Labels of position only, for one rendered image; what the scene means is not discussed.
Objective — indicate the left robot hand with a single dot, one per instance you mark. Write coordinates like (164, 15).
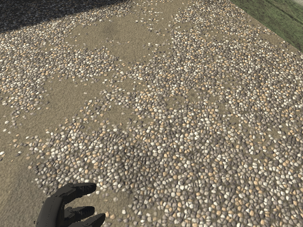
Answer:
(53, 214)

